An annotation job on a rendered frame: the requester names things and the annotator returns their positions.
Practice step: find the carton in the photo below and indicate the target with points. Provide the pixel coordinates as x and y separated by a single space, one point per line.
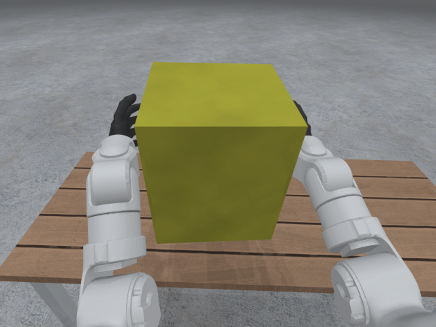
218 144

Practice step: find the right robot hand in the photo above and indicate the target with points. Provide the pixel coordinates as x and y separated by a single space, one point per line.
308 133

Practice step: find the robot right upper arm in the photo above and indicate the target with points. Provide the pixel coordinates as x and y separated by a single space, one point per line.
378 291

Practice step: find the robot left upper arm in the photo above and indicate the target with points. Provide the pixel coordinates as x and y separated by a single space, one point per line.
127 300

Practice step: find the robot left forearm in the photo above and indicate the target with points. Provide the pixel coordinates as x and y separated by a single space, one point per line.
113 206

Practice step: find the left robot hand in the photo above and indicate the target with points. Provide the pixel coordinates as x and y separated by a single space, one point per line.
122 120

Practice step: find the table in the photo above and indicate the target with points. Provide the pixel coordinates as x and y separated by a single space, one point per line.
296 259

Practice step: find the robot right forearm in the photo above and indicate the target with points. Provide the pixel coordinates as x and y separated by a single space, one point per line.
349 228

